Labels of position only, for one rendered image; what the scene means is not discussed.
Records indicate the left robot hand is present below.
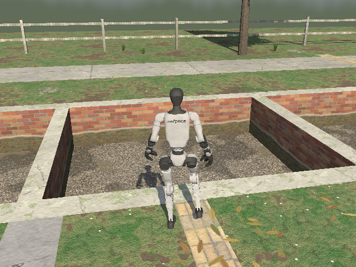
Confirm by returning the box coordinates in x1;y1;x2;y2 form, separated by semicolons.
145;150;157;161

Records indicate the robot right forearm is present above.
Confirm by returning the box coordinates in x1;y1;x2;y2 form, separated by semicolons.
199;134;211;156

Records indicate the left robot shin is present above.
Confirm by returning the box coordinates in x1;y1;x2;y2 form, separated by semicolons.
164;185;174;221

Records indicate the robot left forearm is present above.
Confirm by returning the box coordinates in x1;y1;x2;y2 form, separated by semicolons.
146;134;155;153

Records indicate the right robot hand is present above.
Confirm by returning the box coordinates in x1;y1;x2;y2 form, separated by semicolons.
200;154;213;167

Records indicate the left robot upper arm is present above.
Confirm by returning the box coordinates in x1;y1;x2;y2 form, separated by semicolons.
150;112;165;142

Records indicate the right robot upper arm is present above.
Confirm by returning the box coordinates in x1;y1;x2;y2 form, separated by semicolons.
189;112;205;143

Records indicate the robot right thigh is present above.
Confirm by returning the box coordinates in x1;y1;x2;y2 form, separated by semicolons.
186;154;198;183

